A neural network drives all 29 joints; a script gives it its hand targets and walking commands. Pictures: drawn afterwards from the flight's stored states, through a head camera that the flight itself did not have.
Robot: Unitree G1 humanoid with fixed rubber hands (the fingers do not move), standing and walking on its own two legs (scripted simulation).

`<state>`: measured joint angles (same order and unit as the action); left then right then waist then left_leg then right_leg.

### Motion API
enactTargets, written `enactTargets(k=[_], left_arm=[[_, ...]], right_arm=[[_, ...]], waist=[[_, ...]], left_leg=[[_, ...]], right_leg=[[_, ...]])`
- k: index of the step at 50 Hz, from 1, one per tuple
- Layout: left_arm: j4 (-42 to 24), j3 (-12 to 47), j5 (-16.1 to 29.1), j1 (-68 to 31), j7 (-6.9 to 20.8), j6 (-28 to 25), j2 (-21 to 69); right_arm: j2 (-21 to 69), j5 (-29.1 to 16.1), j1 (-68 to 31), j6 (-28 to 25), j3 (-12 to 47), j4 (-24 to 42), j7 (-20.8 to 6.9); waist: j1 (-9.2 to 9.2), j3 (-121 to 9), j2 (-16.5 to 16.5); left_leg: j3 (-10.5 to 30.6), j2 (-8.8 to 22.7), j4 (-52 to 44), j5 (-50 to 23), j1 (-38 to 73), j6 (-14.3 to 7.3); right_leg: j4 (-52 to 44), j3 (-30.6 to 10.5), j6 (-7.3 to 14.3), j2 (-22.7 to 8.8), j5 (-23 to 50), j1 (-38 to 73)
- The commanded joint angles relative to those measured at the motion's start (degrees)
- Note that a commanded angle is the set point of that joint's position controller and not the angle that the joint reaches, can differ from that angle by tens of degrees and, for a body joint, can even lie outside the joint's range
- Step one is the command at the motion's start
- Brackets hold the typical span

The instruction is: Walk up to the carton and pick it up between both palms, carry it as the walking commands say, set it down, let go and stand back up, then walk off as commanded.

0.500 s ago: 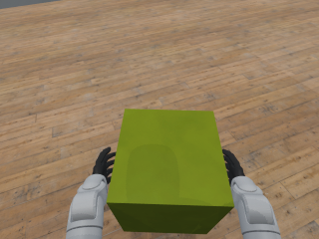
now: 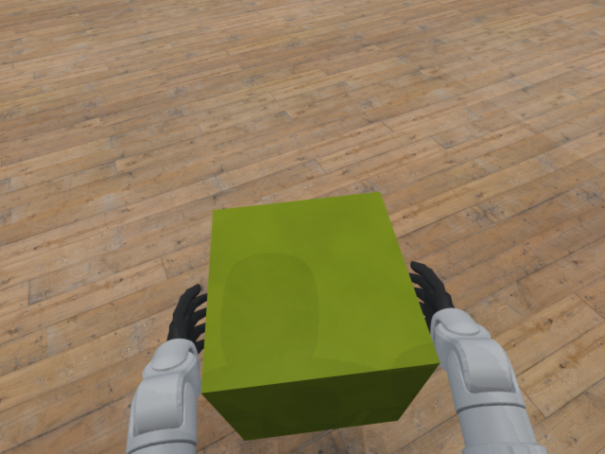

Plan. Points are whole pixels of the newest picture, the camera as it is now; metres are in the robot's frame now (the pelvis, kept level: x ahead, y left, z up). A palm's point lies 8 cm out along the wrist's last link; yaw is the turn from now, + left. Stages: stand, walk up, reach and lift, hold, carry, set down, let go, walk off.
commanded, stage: carry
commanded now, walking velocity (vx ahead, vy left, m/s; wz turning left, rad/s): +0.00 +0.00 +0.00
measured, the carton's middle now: (310, 320) +0.31 -0.01 -0.04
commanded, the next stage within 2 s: none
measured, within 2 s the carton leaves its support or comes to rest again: neither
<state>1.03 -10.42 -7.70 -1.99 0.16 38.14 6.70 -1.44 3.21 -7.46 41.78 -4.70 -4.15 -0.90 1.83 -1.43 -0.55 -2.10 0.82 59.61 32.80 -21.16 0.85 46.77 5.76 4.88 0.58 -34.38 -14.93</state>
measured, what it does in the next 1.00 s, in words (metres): walks ahead: left foot, then right foot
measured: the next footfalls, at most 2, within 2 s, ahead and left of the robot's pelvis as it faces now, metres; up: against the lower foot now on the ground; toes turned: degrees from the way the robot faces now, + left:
left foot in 0.08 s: +0.04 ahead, +0.11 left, +0.00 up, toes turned +2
right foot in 0.30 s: +0.24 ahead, -0.15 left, +0.00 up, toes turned -2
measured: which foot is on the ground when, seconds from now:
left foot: up 0.00-0.06, down 0.08-0.30, up 0.32-0.52, down 0.54-0.80, up 0.82-1.00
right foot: down 0.00-0.12, up 0.14-0.28, down 0.30-0.62, up 0.64-0.76, down 0.78-1.00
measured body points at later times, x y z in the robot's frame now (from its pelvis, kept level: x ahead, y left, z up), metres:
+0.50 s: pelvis +0.27 -0.08 -0.01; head +0.30 -0.09 +0.44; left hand +0.55 +0.08 -0.01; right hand +0.56 -0.26 -0.01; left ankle +0.16 +0.03 -0.67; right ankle +0.20 -0.15 -0.70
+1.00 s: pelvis +0.58 -0.16 -0.01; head +0.61 -0.14 +0.44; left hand +0.85 +0.01 -0.03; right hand +0.87 -0.33 -0.01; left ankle +0.50 -0.05 -0.67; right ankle +0.50 -0.21 -0.70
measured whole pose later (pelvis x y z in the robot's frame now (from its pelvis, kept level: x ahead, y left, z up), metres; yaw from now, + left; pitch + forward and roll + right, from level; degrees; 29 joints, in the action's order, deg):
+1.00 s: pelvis +0.58 -0.16 -0.01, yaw +1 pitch +2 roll +0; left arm 3.5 -9.2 -9.2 -3.0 -0.6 37.9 5.8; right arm 0.3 4.3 -8.1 38.6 -7.7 -8.5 -3.0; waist 1.0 0.2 -2.4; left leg -0.4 -1.2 62.1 35.3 -23.8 0.4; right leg 51.3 6.9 6.5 3.6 -35.8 -18.2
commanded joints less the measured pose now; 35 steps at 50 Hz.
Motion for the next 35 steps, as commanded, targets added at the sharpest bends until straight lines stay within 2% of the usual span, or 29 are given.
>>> enactTargets(k=[1,2,3,4,5,6,7,8,9,10,11,12,13,14,15,16,17,19,20,22,25,26,27,28,29,30,31,33,35], left_arm=[[-14.72,40.41,12.29,-31.19,8.65,-1.56,33.33],[-14.43,41.27,12.95,-29.11,8.81,-1.02,33.69],[-13.92,41.94,13.69,-31.04,8.97,-0.94,33.81],[-12.93,42.46,14.14,-31.93,9.33,-0.39,32.92],[-12.64,42.57,14.77,-35.12,9.76,-0.69,31.54],[-14.02,43.19,16.65,-39.73,10.32,-1.06,32.05],[-15.92,44.71,17.31,-39.45,10.4,-1.13,31.73],[-14.79,43.42,16.53,-37.36,10.16,-1.33,31.15],[-11.9,41.09,15.08,-34.32,10.1,-1.52,31.7],[-8.94,39.48,13.33,-31.33,10.08,-1.61,32.13],[-9.24,40.27,13.96,-26.5,10.05,-1.32,33.66],[-8.13,39.64,12.92,-23.99,10.09,-1.29,33.15],[-4.94,38.34,11.31,-21.09,10.2,-0.84,33.33],[-3.59,36.4,10.72,-17.67,10.61,-0.85,34.3],[-2.34,35.23,10.16,-19.53,10.31,-1.03,35.76],[-3.53,33.63,8.84,-23.0,10.07,-1.64,34.32],[-0.97,31.11,6.26,-20.47,9.57,-1.64,33.21],[-5.66,34.04,6.02,-27.24,9.27,-2.32,32.18],[-7.54,36.37,6.96,-31.81,9.33,-3.07,33.01],[-11.76,38.91,9.27,-34.84,9.08,-3.86,34.79],[-14.64,41.18,12.22,-33.66,9.44,-3.62,37.06],[-13.38,41.74,12.87,-33.6,9.67,-2.98,37.23],[-12.37,41.61,12.76,-31.58,9.56,-2.22,35.96],[-11.48,42.47,13.24,-33.08,9.69,-2.03,35.49],[-12.17,43.91,14.49,-36.0,10.14,-2.03,34.96],[-17.15,45.98,17.18,-38.95,10.62,-2.26,34.76],[-16.91,46.06,17.28,-38.92,10.67,-2.04,33.51],[-12.66,43.03,14.67,-36.04,10.16,-2.55,31.57],[-9.73,42.08,14.1,-30.64,10.15,-2.27,32.01]], right_arm=[[44.06,-5.63,-19.57,-4.99,31.4,10.25,-7.44],[43.79,-5.65,-19.44,-4.93,31.66,12.33,-7.1],[43.7,-4.43,-16.9,-4.73,30.45,9.83,-7.0],[41.99,-3.33,-15.02,-4.5,29.37,9.55,-6.6],[39.93,-1.5,-13.71,-5.08,26.99,7.29,-6.11],[39.63,0.21,-13.27,-5.54,25.37,4.91,-5.02],[39.62,0.51,-11.36,-5.25,27.2,7.12,-4.6],[40.0,-0.4,-13.68,-4.77,29.14,9.57,-4.57],[39.13,-1.6,-17.41,-4.91,30.2,11.17,-4.94],[39.83,-2.73,-19.6,-4.89,31.36,10.8,-5.46],[40.54,-5.69,-23.89,-5.39,34.55,18.02,-5.78],[39.47,-6.16,-25.07,-5.67,35.88,20.52,-5.88],[39.15,-6.17,-25.45,-5.56,37.0,20.41,-5.62],[38.83,-7.25,-29.65,-5.9,38.08,23.81,-5.9],[40.13,-6.77,-29.16,-5.5,37.71,23.33,-6.6],[38.91,-7.71,-36.78,-5.99,38.11,24.72,-7.65],[38.29,-10.05,-36.38,-6.25,38.58,21.94,-8.95],[42.58,-9.48,-32.46,-6.03,36.75,11.47,-9.69],[44.77,-7.95,-28.76,-6.29,35.05,5.42,-10.18],[46.5,-7.92,-25.39,-6.68,33.0,4.35,-10.57],[47.39,-8.63,-24.9,-7.13,33.4,9.68,-10.04],[47.17,-7.96,-25.08,-6.81,32.87,10.8,-9.5],[45.34,-5.76,-19.77,-6.1,30.72,8.42,-9.04],[43.71,-5.36,-19.28,-6.42,29.66,8.86,-8.62],[41.97,-3.57,-17.78,-7.03,27.46,7.65,-7.54],[42.21,-2.83,-14.23,-7.02,27.29,7.62,-6.69],[41.44,-1.22,-10.38,-6.73,27.4,6.92,-6.0],[39.42,-1.49,-13.6,-5.95,28.2,7.28,-5.92],[39.84,-3.37,-18.82,-5.86,31.11,11.44,-6.22]], waist=[[-2.7,-17.05,-5.55],[-1.74,-19.82,-3.25],[0.16,-23.08,3.03],[2.34,-29.41,12.82],[3.32,-28.78,25.26],[3.63,-22.8,32.17],[3.77,-15.36,23.66],[2.8,-8.64,10.84],[2.58,-7.2,4.11],[1.63,-7.02,1.97],[0.03,-8.59,0.63],[-2.03,-15.66,1.5],[-3.89,-20.81,-0.4],[-5.36,-25.18,-9.14],[-2.23,-29.57,-20.32],[-2.7,-28.38,-20.87],[-3.79,-22.78,-16.55],[-3.49,-13.71,-7.16],[-3.71,-13.77,-6.91],[-4.41,-13.45,-6.73],[-3.17,-19.9,-6.27],[-1.77,-21.36,-5.1],[0.17,-26.29,1.31],[1.7,-31.92,15.19],[2.29,-30.15,29.67],[2.78,-23.62,31.16],[3.46,-17.98,27.54],[3.38,-9.01,11.41],[0.76,-6.81,2.16]], left_leg=[[-6.41,-4.77,-18.91,-8.37,-3.23,-1.07],[-6.8,-4.73,-22.04,-16.88,4.66,-1.93],[-3.77,-1.07,-26.17,-41.27,19.61,-3.69],[7.9,9.39,-18.65,-86.68,38.5,-11.94],[20.96,19.12,-18.23,-114.61,46.9,-21.78],[28.86,22.33,-17.86,-115.25,51.25,-23.32],[29.92,21.36,-19.1,-105.87,47.58,-20.45],[26.35,19.31,-20.58,-96.79,40.48,-17.13],[22.98,17.06,-21.02,-89.88,41.7,-13.08],[19.58,14.7,-20.89,-86.88,41.21,-9.86],[12.58,11.8,-20.11,-79.14,32.09,-7.31],[2.37,8.52,-15.07,-73.08,22.58,-3.64],[-1.28,7.14,-5.78,-65.22,12.73,-2.53],[-1.88,2.98,9.58,-34.93,2.63,0.29],[1.37,-4.9,17.84,1.95,-3.35,1.95],[3.2,-3.81,15.99,3.53,-1.36,0.37],[2.8,-3.76,14.15,2.76,-1.51,0.45],[2.5,-1.3,8.73,3.57,-9.96,0.4],[1.65,-0.41,6.15,4.56,-12.62,0.57],[1.14,-0.96,-0.8,5.86,-15.27,-0.5],[-1.65,-2.1,-18.29,-6.16,-2.73,-2.02],[-2.26,-1.44,-23.63,-17.11,6.88,-2.72],[2.01,2.33,-25.33,-47.27,23.83,-5.05],[11.39,11.91,-18.37,-95.14,42.47,-11.31],[20.51,18.8,-17.66,-120.57,49.37,-18.67],[25.32,20.41,-18.96,-119.08,53.55,-19.73],[27.07,18.93,-18.63,-119.51,56.74,-17.74],[22.5,15.15,-19.81,-107.98,55.56,-11.56],[14.1,9.71,-17.43,-94.97,41.96,-7.18]], right_leg=[[-5.99,-13.41,1.02,-11.29,118.5,18.72],[-1.42,-12.16,-0.85,-11.51,116.24,15.23],[8.07,-9.34,-3.36,-10.19,101.21,4.37],[25.53,-5.98,-8.03,-4.23,66.81,-12.4],[37.38,-5.86,-10.67,3.87,12.89,-26.21],[39.11,-12.43,-9.34,3.04,-17.53,-42.86],[37.11,-15.55,-6.44,0.84,-25.62,-49.92],[30.66,-14.0,-4.33,1.25,-22.49,-50.84],[26.66,-9.91,-3.51,2.22,-18.46,-52.4],[17.2,-6.4,-3.13,2.26,-13.71,-49.97],[3.47,-2.0,-4.13,1.92,-3.64,-37.02],[-8.29,2.76,-4.91,2.1,14.37,-14.19],[-13.43,3.86,-4.6,3.78,34.36,5.43],[-13.96,-9.39,0.73,-4.38,67.69,19.18],[-12.92,-29.93,7.23,-18.34,108.77,25.17],[-11.73,-30.02,10.03,-17.4,119.23,21.86],[-12.68,-27.62,10.31,-16.42,106.8,14.74],[-14.0,-26.86,9.08,-16.36,95.35,13.97],[-11.59,-24.69,8.5,-15.74,97.16,16.39],[-9.74,-23.63,9.46,-15.04,104.42,18.11],[-5.81,-15.66,3.94,-11.64,106.52,17.63],[-3.12,-12.77,1.28,-11.36,101.62,11.27],[6.92,-9.58,-0.97,-9.44,86.83,0.44],[21.82,-5.89,-5.84,-3.27,50.45,-15.93],[31.74,-4.14,-8.31,3.39,8.18,-26.95],[32.43,-6.99,-7.77,2.5,-10.1,-41.14],[30.71,-8.39,-6.51,2.51,-20.29,-52.63],[30.27,-3.59,-3.28,5.27,-17.19,-61.32],[9.65,0.8,-3.24,4.71,-9.39,-47.95]])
